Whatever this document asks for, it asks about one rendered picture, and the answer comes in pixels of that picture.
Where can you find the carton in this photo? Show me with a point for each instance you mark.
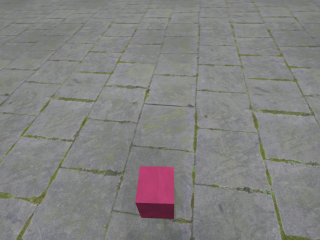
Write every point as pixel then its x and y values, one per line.
pixel 155 192

